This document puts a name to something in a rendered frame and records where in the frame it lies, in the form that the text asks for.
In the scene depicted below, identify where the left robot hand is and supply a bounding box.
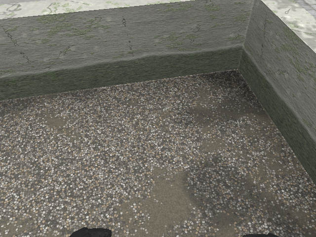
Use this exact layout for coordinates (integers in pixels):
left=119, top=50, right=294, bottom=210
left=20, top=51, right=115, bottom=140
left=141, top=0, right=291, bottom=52
left=69, top=227, right=112, bottom=237

